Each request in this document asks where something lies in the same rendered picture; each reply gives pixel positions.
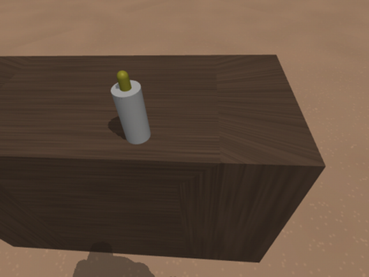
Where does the bottle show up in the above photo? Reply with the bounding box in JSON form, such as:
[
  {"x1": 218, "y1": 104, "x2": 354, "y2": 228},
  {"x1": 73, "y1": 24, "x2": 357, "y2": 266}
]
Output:
[{"x1": 111, "y1": 70, "x2": 150, "y2": 144}]

